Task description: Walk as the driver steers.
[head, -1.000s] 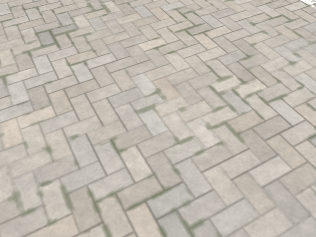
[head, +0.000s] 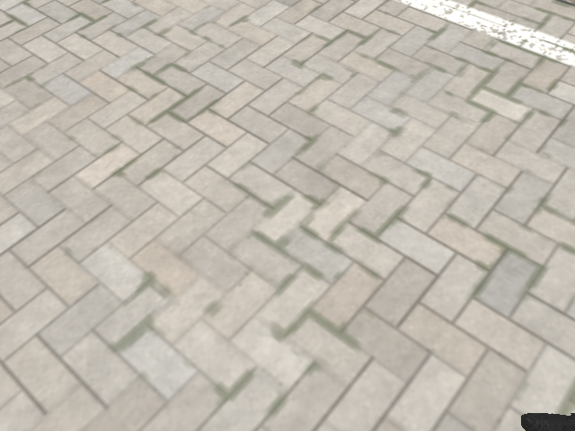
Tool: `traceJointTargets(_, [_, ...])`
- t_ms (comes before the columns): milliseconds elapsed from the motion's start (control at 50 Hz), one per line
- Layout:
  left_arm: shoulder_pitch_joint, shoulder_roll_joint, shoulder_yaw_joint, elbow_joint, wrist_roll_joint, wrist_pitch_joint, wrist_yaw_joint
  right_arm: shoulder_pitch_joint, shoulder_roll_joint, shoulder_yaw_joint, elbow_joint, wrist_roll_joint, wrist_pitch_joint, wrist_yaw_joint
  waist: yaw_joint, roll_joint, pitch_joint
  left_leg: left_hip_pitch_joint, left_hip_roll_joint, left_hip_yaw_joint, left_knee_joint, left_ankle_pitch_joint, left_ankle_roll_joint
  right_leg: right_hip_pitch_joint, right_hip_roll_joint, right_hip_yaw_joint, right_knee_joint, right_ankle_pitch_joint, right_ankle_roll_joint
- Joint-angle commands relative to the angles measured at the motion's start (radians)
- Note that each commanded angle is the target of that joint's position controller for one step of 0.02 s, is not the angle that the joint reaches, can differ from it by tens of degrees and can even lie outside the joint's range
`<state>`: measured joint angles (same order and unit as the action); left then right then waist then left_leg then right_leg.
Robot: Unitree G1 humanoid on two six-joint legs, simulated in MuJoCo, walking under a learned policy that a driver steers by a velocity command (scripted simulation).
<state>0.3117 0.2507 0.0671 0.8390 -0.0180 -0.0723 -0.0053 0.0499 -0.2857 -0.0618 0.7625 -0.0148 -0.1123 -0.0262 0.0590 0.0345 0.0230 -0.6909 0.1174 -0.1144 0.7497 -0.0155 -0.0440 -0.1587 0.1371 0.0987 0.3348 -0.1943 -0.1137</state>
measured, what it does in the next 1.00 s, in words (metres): walks ahead: left foot, then right foot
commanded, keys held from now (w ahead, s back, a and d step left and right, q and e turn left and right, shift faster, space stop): w+e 0.12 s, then w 0.48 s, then w+q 0.40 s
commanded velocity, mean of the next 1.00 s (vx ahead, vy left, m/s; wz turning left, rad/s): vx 0.50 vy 0.00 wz -0.08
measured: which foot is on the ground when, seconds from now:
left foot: up 0.00-0.16, down 0.18-0.68, up 0.70-1.00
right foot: down 0.00-0.20, up 0.22-0.64, down 0.66-1.00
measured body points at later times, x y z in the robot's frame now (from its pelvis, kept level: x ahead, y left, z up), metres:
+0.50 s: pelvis +0.28 +0.03 +0.00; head +0.30 +0.03 +0.45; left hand +0.51 +0.24 -0.10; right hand +0.23 -0.24 -0.12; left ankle +0.26 +0.15 -0.75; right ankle +0.38 -0.15 -0.69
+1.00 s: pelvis +0.52 -0.07 +0.00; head +0.54 -0.08 +0.45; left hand +0.57 +0.21 -0.12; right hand +0.66 -0.34 -0.11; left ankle +0.67 +0.10 -0.67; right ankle +0.46 -0.15 -0.75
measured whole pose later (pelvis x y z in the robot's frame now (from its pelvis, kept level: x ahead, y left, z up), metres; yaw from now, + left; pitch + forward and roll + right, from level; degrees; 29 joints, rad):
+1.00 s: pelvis +0.52 -0.07 +0.00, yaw -1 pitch +1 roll -2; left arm 0.34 0.26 0.07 0.85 0.02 -0.10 0.00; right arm 0.19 -0.30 -0.07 0.77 0.02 -0.04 0.01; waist 0.05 0.05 0.01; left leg -0.71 0.10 -0.08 0.90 -0.02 0.00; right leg -0.04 0.04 -0.18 0.24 -0.22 -0.05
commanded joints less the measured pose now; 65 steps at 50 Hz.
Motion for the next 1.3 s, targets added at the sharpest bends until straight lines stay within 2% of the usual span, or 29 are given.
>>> traceJointTargets(20, [0.017,0.166,0.038,-0.061,-0.008,-0.005,0.014,-0.094,-0.036,0.000,-0.084,0.011,-0.013,0.012,0.015,-0.107,-0.009,0.149,-0.087,0.069,-0.172,0.131,-0.006,-0.110,-0.203,0.177,-0.096,0.130,-0.108])
traceJointTargets(120, [0.058,0.164,0.039,-0.061,-0.008,0.015,0.026,-0.131,-0.092,-0.013,-0.124,0.023,-0.040,0.042,0.007,-0.137,-0.032,0.183,-0.120,0.036,-0.291,-0.013,0.030,0.062,-0.267,0.325,0.056,0.148,-0.095])
traceJointTargets(160, [0.035,0.146,0.032,-0.071,0.000,0.019,0.028,0.013,-0.121,-0.028,-0.088,0.019,-0.051,0.041,-0.067,-0.167,-0.086,0.366,-0.124,0.071,-0.345,-0.023,0.081,0.071,-0.243,0.310,0.161,0.288,-0.065])
traceJointTargets(180, [0.024,0.100,0.013,-0.083,0.010,0.014,0.021,0.155,-0.161,-0.041,-0.066,0.000,-0.056,0.035,-0.132,-0.139,-0.206,0.607,-0.028,-0.003,-0.307,-0.009,0.146,-0.004,-0.196,0.253,0.356,0.302,-0.033])
traceJointTargets(200, [0.121,0.042,-0.005,-0.095,0.006,0.004,0.019,0.316,-0.243,-0.063,-0.045,-0.019,-0.051,0.028,-0.139,0.051,-0.370,0.989,0.186,-0.326,-0.299,-0.065,0.284,-0.290,-0.071,0.128,0.686,0.062,0.041])
traceJointTargets(220, [0.211,0.056,-0.013,-0.084,-0.019,-0.004,0.016,0.385,-0.225,-0.068,0.009,0.007,-0.036,0.039,-0.122,0.294,-0.416,1.109,0.318,-0.678,-0.409,-0.286,0.382,-0.533,-0.036,0.081,0.908,-0.385,0.074])
traceJointTargets(240, [0.140,0.153,0.007,-0.080,-0.030,-0.006,0.016,0.329,-0.130,-0.043,-0.015,0.026,-0.029,0.040,-0.141,0.153,-0.260,1.001,0.282,-0.618,-0.445,-0.443,0.335,-0.630,-0.097,0.118,0.989,-0.336,0.073])
traceJointTargets(280, [-0.033,0.151,0.009,-0.121,-0.005,-0.007,0.014,0.217,-0.079,-0.022,-0.029,0.015,-0.012,0.040,-0.120,0.006,-0.054,0.724,0.183,-0.358,-0.493,-0.303,0.275,-0.619,-0.163,0.053,0.937,-0.193,0.076])
traceJointTargets(300, [-0.054,0.139,0.012,-0.129,0.007,-0.008,0.013,0.192,-0.062,-0.015,-0.027,0.008,-0.012,0.041,-0.093,0.012,-0.022,0.645,0.147,-0.287,-0.518,-0.212,0.264,-0.585,-0.198,0.041,0.871,-0.152,0.075])
traceJointTargets(360, [-0.028,0.076,-0.002,-0.130,0.006,-0.002,0.005,0.199,-0.069,-0.015,-0.008,0.014,-0.016,0.047,-0.059,0.057,-0.025,0.551,0.100,-0.161,-0.577,-0.052,0.274,-0.507,-0.232,-0.016,0.752,-0.114,0.086])
traceJointTargets(440, [-0.148,0.047,-0.021,-0.173,0.016,-0.010,0.001,0.233,-0.127,-0.030,0.015,0.026,-0.009,0.038,-0.085,0.038,-0.018,0.534,0.084,-0.047,-0.612,0.052,0.272,-0.487,-0.244,-0.054,0.492,0.064,0.106])
traceJointTargets(580, [-0.332,0.076,-0.018,-0.236,-0.004,-0.022,-0.025,0.338,-0.160,-0.032,0.067,0.045,0.021,0.035,-0.133,0.059,0.017,0.622,0.120,-0.012,-0.564,0.021,0.224,-0.398,-0.191,-0.086,0.224,0.161,0.083])
traceJointTargets(620, [-0.310,0.100,-0.008,-0.238,-0.003,-0.027,-0.029,0.340,-0.173,-0.034,0.075,0.046,0.033,0.032,-0.100,0.065,0.006,0.649,0.136,-0.026,-0.505,0.091,0.204,-0.317,-0.173,-0.095,0.173,0.108,0.057])
traceJointTargets(660, [-0.092,0.171,0.032,-0.180,0.009,-0.031,-0.018,0.329,-0.153,-0.022,0.070,0.042,0.039,0.028,0.017,0.032,-0.122,0.570,0.056,0.033,-0.239,0.270,0.156,0.024,-0.162,-0.101,0.126,0.115,0.011])
traceJointTargets(680, [0.101,0.258,0.055,-0.155,0.027,-0.028,-0.004,0.318,-0.089,0.005,0.032,0.014,0.034,0.027,0.089,-0.100,-0.286,0.361,-0.016,0.086,0.091,0.001,0.111,0.326,-0.380,0.127,0.153,0.149,-0.060])
traceJointTargets(700, [0.130,0.307,0.062,-0.144,0.034,-0.017,-0.007,0.435,0.004,0.030,0.020,0.031,0.015,0.026,0.029,-0.349,-0.381,0.019,-0.149,0.085,0.388,-0.562,0.068,0.543,-0.576,0.532,0.038,-0.044,-0.187])
traceJointTargets(720, [0.129,0.214,0.041,-0.143,0.022,-0.018,-0.010,0.388,-0.109,0.003,0.036,0.053,0.007,0.026,0.064,-0.229,-0.312,-0.076,-0.105,-0.017,0.513,-0.556,0.069,0.471,-0.551,0.553,-0.008,-0.154,-0.168])
traceJointTargets(740, [0.071,0.173,0.026,-0.143,0.013,-0.021,-0.010,0.318,-0.141,-0.010,0.015,0.064,0.006,0.028,0.047,-0.188,-0.189,-0.116,-0.067,-0.009,0.522,-0.461,0.076,0.359,-0.518,0.396,-0.024,-0.115,-0.129])
traceJointTargets(760, [0.001,0.143,0.015,-0.147,0.016,-0.024,-0.014,0.284,-0.130,-0.011,0.013,0.055,0.012,0.024,0.014,-0.134,-0.131,-0.076,-0.028,0.008,0.487,-0.377,0.071,0.239,-0.471,0.286,-0.054,-0.042,-0.104])
traceJointTargets(820, [-0.098,0.095,0.009,-0.135,0.031,-0.044,-0.020,0.298,-0.081,-0.015,0.020,0.047,0.050,0.025,-0.060,-0.151,-0.052,0.040,0.018,0.008,0.416,-0.247,0.058,0.038,-0.400,0.088,-0.156,0.104,-0.081])
traceJointTargets(1000, [-0.055,0.156,0.033,-0.060,0.029,-0.045,0.012,0.102,-0.026,-0.004,-0.062,0.035,0.064,0.052,-0.025,-0.074,0.036,-0.013,0.001,0.054,0.059,0.090,0.048,0.070,-0.378,-0.204,-0.213,0.286,-0.054])
traceJointTargets(1100, [0.026,0.190,0.046,-0.019,0.010,-0.011,0.018,-0.043,-0.018,0.006,-0.148,0.037,0.063,0.084,0.026,-0.064,0.082,-0.066,-0.018,0.132,-0.080,0.005,0.091,0.236,-0.429,-0.259,-0.151,0.371,-0.039])
traceJointTargets(1160, [0.008,0.228,0.055,-0.022,0.001,0.010,0.026,-0.016,-0.051,-0.012,-0.177,0.038,0.068,0.095,-0.023,-0.113,0.023,0.065,-0.094,0.214,-0.102,-0.138,0.142,0.284,-0.433,-0.304,0.000,0.770,-0.007])
traceJointTargets(1200, [-0.018,0.249,0.059,-0.031,-0.006,0.025,0.034,0.184,-0.121,-0.053,-0.141,0.042,0.073,0.088,-0.145,-0.127,-0.096,0.351,-0.178,0.249,-0.152,-0.163,0.197,0.232,-0.403,-0.335,0.292,0.963,0.025])
traceJointTargets(1220, [-0.022,0.234,0.050,-0.042,-0.002,0.020,0.038,0.347,-0.190,-0.088,-0.101,0.040,0.081,0.069,-0.228,-0.078,-0.181,0.646,-0.161,0.163,-0.207,-0.105,0.241,0.043,-0.363,-0.340,0.551,0.776,0.067])
traceJointTargets(1240, [0.053,0.088,0.007,-0.094,0.038,-0.002,0.026,0.368,-0.307,-0.110,-0.091,0.042,0.083,0.051,-0.139,0.188,-0.245,0.999,0.104,-0.327,-0.236,-0.137,0.390,-0.414,-0.197,-0.311,0.924,-0.131,0.131])
traceJointTargets(1260, [0.014,0.111,-0.003,-0.120,0.016,-0.048,0.010,0.386,-0.279,-0.093,-0.129,0.032,0.066,0.056,-0.159,0.148,-0.423,1.119,0.238,-0.748,-0.408,-0.252,0.511,-0.581,-0.092,-0.050,1.103,-0.419,0.135])
traceJointTargets(1280, [-0.102,0.174,0.016,-0.151,-0.024,-0.070,-0.002,0.367,-0.207,-0.073,-0.119,0.024,0.055,0.061,-0.193,0.065,-0.314,1.063,0.204,-0.608,-0.444,-0.221,0.443,-0.677,-0.151,0.009,1.100,-0.331,0.114])
traceJointTargets(1300, [-0.127,0.162,0.009,-0.163,-0.024,-0.081,-0.002,0.317,-0.173,-0.063,-0.119,0.031,0.048,0.061,-0.154,0.022,-0.199,0.915,0.159,-0.463,-0.442,-0.160,0.402,-0.671,-0.194,-0.003,1.013,-0.244,0.097])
